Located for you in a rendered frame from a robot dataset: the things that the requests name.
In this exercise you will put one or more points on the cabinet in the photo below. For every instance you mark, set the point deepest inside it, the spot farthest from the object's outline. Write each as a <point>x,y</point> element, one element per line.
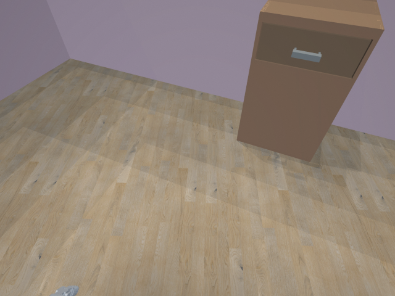
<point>288,109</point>

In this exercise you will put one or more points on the drawer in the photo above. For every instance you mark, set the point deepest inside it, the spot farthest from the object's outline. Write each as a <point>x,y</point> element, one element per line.
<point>341,54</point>

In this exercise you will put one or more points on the handle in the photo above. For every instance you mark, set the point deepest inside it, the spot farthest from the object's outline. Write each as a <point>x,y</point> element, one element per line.
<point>306,55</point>

